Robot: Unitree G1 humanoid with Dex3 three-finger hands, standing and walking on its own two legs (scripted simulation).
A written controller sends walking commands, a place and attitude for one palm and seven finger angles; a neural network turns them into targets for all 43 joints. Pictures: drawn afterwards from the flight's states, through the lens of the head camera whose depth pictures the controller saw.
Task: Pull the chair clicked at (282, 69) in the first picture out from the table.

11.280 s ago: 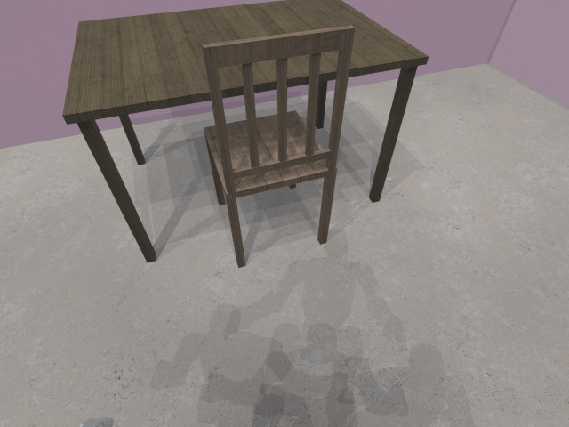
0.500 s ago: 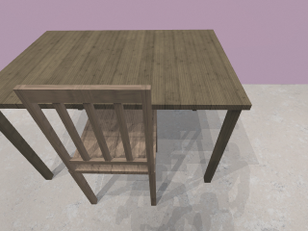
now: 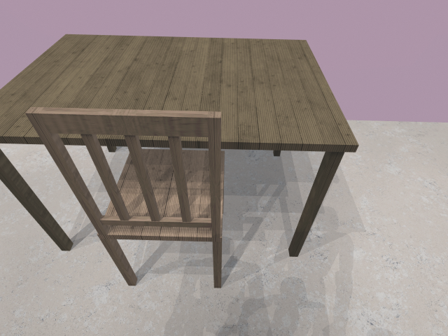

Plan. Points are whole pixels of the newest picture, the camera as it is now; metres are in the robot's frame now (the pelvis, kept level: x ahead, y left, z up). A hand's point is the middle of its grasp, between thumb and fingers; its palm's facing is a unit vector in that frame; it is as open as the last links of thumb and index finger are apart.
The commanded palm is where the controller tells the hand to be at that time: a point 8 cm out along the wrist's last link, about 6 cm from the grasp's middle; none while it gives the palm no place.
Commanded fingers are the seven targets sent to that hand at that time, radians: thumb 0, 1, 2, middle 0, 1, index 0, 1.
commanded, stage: come to a stop and stand still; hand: left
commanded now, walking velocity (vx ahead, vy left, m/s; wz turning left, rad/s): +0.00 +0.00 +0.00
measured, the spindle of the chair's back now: (145, 182) +0.50 +0.24 -0.07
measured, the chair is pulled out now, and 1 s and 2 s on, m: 0.00 0.00 0.00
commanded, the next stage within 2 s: look again from close up in 0.46 s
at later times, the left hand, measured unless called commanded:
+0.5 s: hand out of the picture -0.04 +0.17 -0.18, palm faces +0.09 -0.98 -0.15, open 7.4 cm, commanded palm none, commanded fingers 0.00 0.90 0.90 -0.20 -0.30 -0.20 -0.30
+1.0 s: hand out of the picture +0.01 +0.18 -0.17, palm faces +0.06 -0.98 -0.17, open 7.4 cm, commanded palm none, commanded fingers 0.00 0.90 0.90 -0.20 -0.30 -0.20 -0.30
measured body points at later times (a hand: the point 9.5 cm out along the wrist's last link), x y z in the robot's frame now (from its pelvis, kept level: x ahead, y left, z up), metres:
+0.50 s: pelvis -0.01 +0.02 +0.00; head -0.03 +0.02 +0.45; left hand -0.04 +0.22 -0.16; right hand -0.02 -0.18 -0.17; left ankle -0.01 +0.11 -0.74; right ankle +0.10 -0.09 -0.73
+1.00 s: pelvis +0.03 +0.02 +0.00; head +0.04 +0.02 +0.45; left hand +0.01 +0.23 -0.16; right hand +0.00 -0.18 -0.16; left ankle -0.01 +0.11 -0.74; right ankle +0.10 -0.09 -0.74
